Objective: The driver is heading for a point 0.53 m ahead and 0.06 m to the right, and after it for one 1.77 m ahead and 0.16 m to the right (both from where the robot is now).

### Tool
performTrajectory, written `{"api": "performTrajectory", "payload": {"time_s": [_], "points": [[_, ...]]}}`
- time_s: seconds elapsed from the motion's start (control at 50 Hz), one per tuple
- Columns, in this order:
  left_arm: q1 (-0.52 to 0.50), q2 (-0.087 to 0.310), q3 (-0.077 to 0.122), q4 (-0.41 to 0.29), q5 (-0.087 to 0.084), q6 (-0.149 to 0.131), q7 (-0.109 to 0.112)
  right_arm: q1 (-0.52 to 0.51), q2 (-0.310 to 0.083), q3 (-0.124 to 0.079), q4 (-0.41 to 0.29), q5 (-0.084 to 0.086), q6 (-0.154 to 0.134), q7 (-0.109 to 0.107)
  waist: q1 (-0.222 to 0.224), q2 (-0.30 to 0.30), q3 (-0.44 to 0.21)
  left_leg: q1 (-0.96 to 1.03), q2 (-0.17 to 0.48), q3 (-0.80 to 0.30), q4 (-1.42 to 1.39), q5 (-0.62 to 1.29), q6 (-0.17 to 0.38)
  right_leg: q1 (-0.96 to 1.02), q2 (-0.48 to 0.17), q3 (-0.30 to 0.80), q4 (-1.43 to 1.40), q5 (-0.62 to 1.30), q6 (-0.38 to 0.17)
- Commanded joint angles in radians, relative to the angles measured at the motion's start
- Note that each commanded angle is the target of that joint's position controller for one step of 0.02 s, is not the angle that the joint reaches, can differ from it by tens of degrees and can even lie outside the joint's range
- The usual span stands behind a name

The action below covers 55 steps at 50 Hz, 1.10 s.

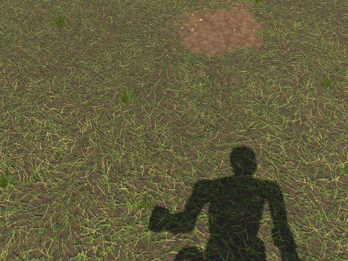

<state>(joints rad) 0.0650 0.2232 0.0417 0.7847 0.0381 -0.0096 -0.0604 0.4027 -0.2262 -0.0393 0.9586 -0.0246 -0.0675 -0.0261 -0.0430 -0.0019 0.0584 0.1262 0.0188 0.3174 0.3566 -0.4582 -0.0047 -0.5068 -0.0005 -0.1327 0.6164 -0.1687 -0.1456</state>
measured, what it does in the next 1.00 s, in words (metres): walks ahead: right foot, then left foot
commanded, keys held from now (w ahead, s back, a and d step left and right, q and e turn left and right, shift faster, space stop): w+e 0.46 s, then w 0.06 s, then q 0.48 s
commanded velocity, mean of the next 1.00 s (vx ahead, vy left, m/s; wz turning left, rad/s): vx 0.36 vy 0.00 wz -0.22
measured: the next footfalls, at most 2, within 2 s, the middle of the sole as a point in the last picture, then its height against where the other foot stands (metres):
right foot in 0.02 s outside the picture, level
left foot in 0.56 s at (169, 247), level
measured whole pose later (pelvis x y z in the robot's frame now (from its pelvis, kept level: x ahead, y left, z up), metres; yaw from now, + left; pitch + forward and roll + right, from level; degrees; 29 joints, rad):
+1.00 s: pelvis +0.43 -0.04 +0.02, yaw -10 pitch +1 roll +0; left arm 0.10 0.24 0.01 0.78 0.01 0.02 0.03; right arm 0.33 -0.27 -0.06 0.86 -0.02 0.02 0.00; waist -0.06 -0.01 0.05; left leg -0.26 -0.11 -0.13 0.45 -0.19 0.05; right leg -0.40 0.03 0.05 0.69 -0.34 0.02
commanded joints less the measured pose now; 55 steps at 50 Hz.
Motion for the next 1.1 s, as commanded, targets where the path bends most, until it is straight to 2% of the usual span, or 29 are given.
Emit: {"api": "performTrajectory", "payload": {"time_s": [0.02,0.04,0.06,0.08,0.1,0.12,0.14,0.18,0.24,0.36,0.44,0.5,0.52,0.54,0.56,0.58,0.6,0.62,0.64,0.66,0.7,0.78,0.86,0.96,1.02,1.04,1.06,1.08,1.1], "points": [[0.347,0.156,0.064,0.048,0.013,-0.019,0.027,-0.024,-0.203,-0.043,-0.063,0.001,0.011,-0.003,0.199,0.029,-0.188,-0.185,0.230,-0.041,0.563,1.012,0.079,0.436,0.064,0.052,-0.116,-0.088,-0.100],[0.383,0.292,0.101,0.047,0.018,-0.016,0.042,0.022,-0.087,-0.018,-0.129,0.019,0.004,0.014,0.157,-0.197,-0.292,-0.605,0.083,-0.051,0.956,0.258,0.018,0.769,-0.248,0.529,-0.148,-0.121,-0.242],[0.376,0.314,0.105,0.028,-0.020,-0.006,0.041,-0.071,-0.136,-0.028,-0.174,0.010,-0.009,0.023,0.163,-0.135,-0.353,-0.804,-0.054,-0.274,1.122,-0.085,-0.001,0.825,-0.350,0.908,-0.315,-0.081,-0.309],[0.332,0.292,0.099,0.040,-0.029,0.000,0.050,-0.170,-0.138,-0.027,-0.201,0.009,-0.020,0.028,0.156,-0.045,-0.204,-0.894,0.021,-0.351,1.097,0.024,0.010,0.731,-0.322,0.734,-0.340,-0.034,-0.267],[0.283,0.236,0.085,0.042,-0.033,-0.003,0.055,-0.162,-0.130,-0.020,-0.199,0.015,-0.031,0.029,0.112,-0.001,-0.106,-0.862,0.061,-0.344,0.999,0.110,0.014,0.590,-0.290,0.619,-0.351,0.059,-0.223],[0.235,0.196,0.073,0.039,-0.033,-0.009,0.058,-0.143,-0.126,-0.022,-0.184,0.008,-0.029,0.026,0.064,0.032,-0.051,-0.799,0.090,-0.345,0.910,0.136,0.011,0.480,-0.229,0.523,-0.362,0.163,-0.173],[0.201,0.168,0.064,0.035,-0.041,-0.015,0.062,-0.119,-0.124,-0.021,-0.180,-0.010,-0.011,0.026,0.028,0.021,-0.040,-0.730,0.102,-0.347,0.856,0.146,-0.003,0.402,-0.181,0.452,-0.376,0.232,-0.149],[0.201,0.159,0.057,0.030,-0.044,-0.037,0.058,-0.096,-0.111,-0.020,-0.177,-0.026,0.024,0.032,0.008,0.001,-0.067,-0.669,0.103,-0.337,0.802,0.153,-0.028,0.350,-0.136,0.396,-0.383,0.322,-0.145],[0.252,0.195,0.066,0.038,-0.040,-0.049,0.054,-0.173,-0.098,-0.016,-0.209,-0.023,0.043,0.039,0.025,-0.019,-0.049,-0.716,0.101,-0.317,0.687,0.234,-0.054,0.325,-0.105,0.380,-0.411,0.291,-0.135],[0.365,0.199,0.067,0.048,-0.036,-0.045,0.057,-0.396,-0.104,-0.010,-0.284,-0.013,0.037,0.045,0.114,-0.057,-0.018,-0.821,0.068,-0.329,0.414,0.411,-0.062,0.445,-0.100,0.433,-0.396,0.253,-0.101],[0.401,0.213,0.069,0.047,-0.025,-0.043,0.066,-0.481,-0.114,-0.002,-0.326,-0.004,0.021,0.050,0.138,-0.069,-0.016,-0.782,0.024,-0.330,0.286,0.414,-0.040,0.509,-0.121,0.473,-0.327,0.368,-0.088],[0.341,0.231,0.071,0.030,-0.020,-0.047,0.075,-0.369,-0.145,-0.010,-0.303,-0.001,0.007,0.045,0.073,-0.087,-0.033,-0.571,-0.005,-0.332,0.183,0.355,0.004,0.472,-0.137,0.488,-0.264,0.453,-0.036],[0.326,0.235,0.071,0.029,-0.020,-0.052,0.073,-0.275,-0.165,-0.020,-0.273,-0.002,0.001,0.037,0.033,-0.078,-0.070,-0.439,-0.033,-0.314,0.163,0.321,0.025,0.454,-0.121,0.476,-0.178,0.560,-0.017],[0.327,0.220,0.064,0.041,-0.026,-0.057,0.068,-0.142,-0.181,-0.030,-0.231,-0.012,-0.012,0.026,-0.032,-0.026,-0.130,-0.284,-0.027,-0.306,0.091,0.370,0.053,0.443,-0.057,0.407,0.009,0.618,0.011],[0.353,0.157,0.045,0.026,-0.033,-0.064,0.065,0.002,-0.232,-0.040,-0.218,-0.032,-0.025,0.012,-0.075,0.051,-0.257,-0.081,0.159,-0.493,0.079,0.327,0.102,0.341,0.003,0.346,0.269,0.397,0.041],[0.527,0.079,0.033,0.031,-0.067,-0.060,0.068,0.021,-0.342,-0.065,-0.206,-0.040,-0.016,0.012,0.006,0.306,-0.346,0.114,0.417,-0.962,0.006,0.567,0.268,0.065,0.196,0.244,0.574,-0.314,0.091],[0.534,0.150,0.038,0.064,-0.026,-0.052,0.079,-0.023,-0.271,-0.057,-0.205,0.003,-0.004,0.025,0.030,0.181,-0.299,0.033,0.408,-1.054,-0.014,0.641,0.301,0.001,0.146,0.292,0.671,-0.360,0.083],[0.445,0.152,0.039,0.060,-0.016,-0.046,0.077,-0.115,-0.184,-0.036,-0.218,0.016,-0.003,0.030,0.046,0.075,-0.173,-0.086,0.356,-0.872,-0.002,0.728,0.292,-0.006,0.106,0.291,0.680,-0.291,0.092],[0.359,0.147,0.034,0.043,-0.009,-0.046,0.072,-0.153,-0.127,-0.018,-0.214,0.016,-0.006,0.035,0.042,0.023,-0.125,-0.154,0.296,-0.734,0.000,0.874,0.267,-0.004,0.073,0.268,0.629,-0.254,0.101],[0.313,0.145,0.033,0.028,-0.003,-0.040,0.067,-0.156,-0.106,-0.009,-0.200,0.019,-0.011,0.034,0.049,0.051,-0.107,-0.175,0.242,-0.642,-0.007,0.993,0.239,-0.004,0.036,0.240,0.571,-0.234,0.110],[0.304,0.128,0.024,0.022,0.007,-0.022,0.056,-0.141,-0.112,-0.005,-0.166,0.026,-0.015,0.035,0.069,0.112,-0.120,-0.221,0.177,-0.557,-0.017,1.147,0.214,0.060,0.024,0.200,0.485,-0.207,0.136],[0.253,0.104,0.005,0.004,-0.008,-0.002,0.063,-0.109,-0.187,-0.029,-0.143,0.019,-0.002,0.034,0.078,0.104,-0.154,-0.245,0.155,-0.527,-0.010,1.211,0.238,0.071,0.029,0.161,0.342,-0.191,0.178],[0.151,0.109,-0.004,-0.021,-0.018,0.017,0.077,-0.082,-0.196,-0.041,-0.141,0.016,0.031,0.029,0.052,0.118,-0.155,-0.309,0.137,-0.565,-0.015,0.964,0.219,0.106,0.026,0.158,0.239,-0.124,0.179],[0.078,0.118,-0.009,-0.047,-0.030,0.024,0.096,-0.086,-0.210,-0.061,-0.155,0.007,0.075,0.027,0.027,0.132,-0.101,-0.362,0.128,-0.685,0.007,0.652,0.212,0.146,0.044,0.171,0.115,-0.181,0.165],[0.157,0.110,-0.011,-0.034,-0.034,0.003,0.110,-0.144,-0.208,-0.068,-0.176,0.016,0.097,0.021,0.076,0.123,-0.076,-0.410,0.089,-0.748,0.070,0.552,0.154,0.295,0.049,0.177,-0.174,-0.096,0.140],[0.183,0.149,-0.001,-0.031,-0.023,-0.009,0.118,-0.146,-0.178,-0.061,-0.189,0.023,0.098,0.019,0.075,0.068,-0.081,-0.469,0.043,-0.730,0.132,0.413,0.104,0.380,-0.039,0.255,-0.288,-0.062,0.119],[0.172,0.221,0.009,-0.049,-0.008,-0.012,0.128,-0.079,-0.085,-0.041,-0.200,0.025,0.095,0.019,0.026,-0.155,-0.120,-0.538,-0.067,-0.568,0.343,0.072,0.049,0.464,-0.300,0.482,-0.362,0.058,0.061],[0.130,0.277,0.026,-0.059,-0.015,0.002,0.120,-0.067,-0.137,-0.055,-0.208,0.020,0.103,0.009,0.023,-0.252,-0.096,-0.646,-0.180,-0.387,0.526,-0.185,0.028,0.385,-0.422,0.630,-0.372,0.242,-0.079],[0.143,0.220,0.017,-0.065,-0.022,0.007,0.114,-0.063,-0.192,-0.069,-0.192,-0.003,0.109,0.007,0.019,-0.135,-0.091,-0.633,-0.108,-0.403,0.674,-0.159,0.017,0.359,-0.410,0.587,-0.361,0.285,-0.119]]}}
